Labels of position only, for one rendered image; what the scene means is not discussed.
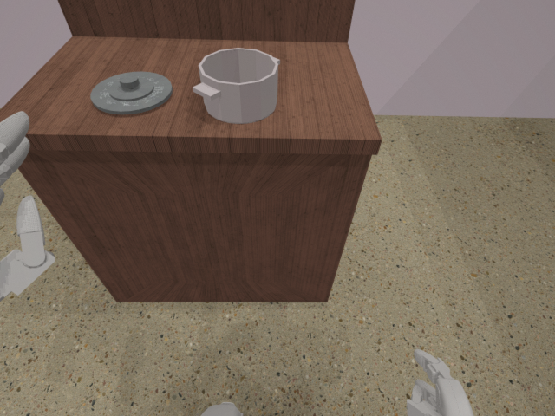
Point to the knob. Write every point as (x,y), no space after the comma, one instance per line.
(129,81)

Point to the lid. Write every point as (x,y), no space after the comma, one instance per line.
(153,90)

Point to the left robot hand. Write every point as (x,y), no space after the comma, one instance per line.
(19,269)

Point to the pot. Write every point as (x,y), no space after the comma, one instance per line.
(238,85)

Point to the right robot hand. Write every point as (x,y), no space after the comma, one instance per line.
(447,399)

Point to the table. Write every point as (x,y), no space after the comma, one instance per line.
(173,205)

